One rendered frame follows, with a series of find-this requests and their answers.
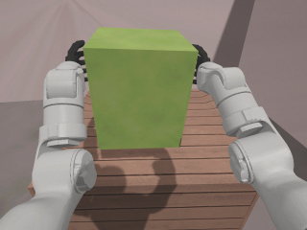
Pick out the left robot upper arm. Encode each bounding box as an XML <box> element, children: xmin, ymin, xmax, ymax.
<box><xmin>0</xmin><ymin>148</ymin><xmax>97</xmax><ymax>230</ymax></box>

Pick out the carton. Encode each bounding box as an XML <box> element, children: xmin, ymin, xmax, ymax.
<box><xmin>83</xmin><ymin>27</ymin><xmax>199</xmax><ymax>150</ymax></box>

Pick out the robot left hand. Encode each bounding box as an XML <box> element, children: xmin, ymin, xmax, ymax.
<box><xmin>65</xmin><ymin>40</ymin><xmax>88</xmax><ymax>81</ymax></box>

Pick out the pedestal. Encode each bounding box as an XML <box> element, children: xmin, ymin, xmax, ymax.
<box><xmin>28</xmin><ymin>88</ymin><xmax>260</xmax><ymax>230</ymax></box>

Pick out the right robot forearm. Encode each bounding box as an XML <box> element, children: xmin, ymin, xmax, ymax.
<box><xmin>197</xmin><ymin>61</ymin><xmax>295</xmax><ymax>169</ymax></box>

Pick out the right robot upper arm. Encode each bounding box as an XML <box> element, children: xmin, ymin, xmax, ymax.
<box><xmin>228</xmin><ymin>130</ymin><xmax>307</xmax><ymax>230</ymax></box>

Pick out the robot right hand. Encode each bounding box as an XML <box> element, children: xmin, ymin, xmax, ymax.
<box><xmin>192</xmin><ymin>44</ymin><xmax>211</xmax><ymax>84</ymax></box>

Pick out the left robot forearm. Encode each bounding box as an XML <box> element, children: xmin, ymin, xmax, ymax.
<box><xmin>32</xmin><ymin>60</ymin><xmax>87</xmax><ymax>190</ymax></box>

